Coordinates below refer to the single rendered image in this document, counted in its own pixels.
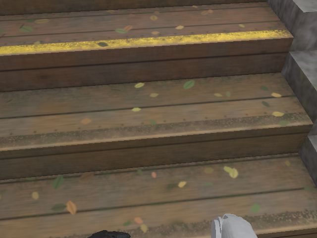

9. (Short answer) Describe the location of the right robot thigh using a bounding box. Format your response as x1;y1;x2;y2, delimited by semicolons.
211;215;258;238

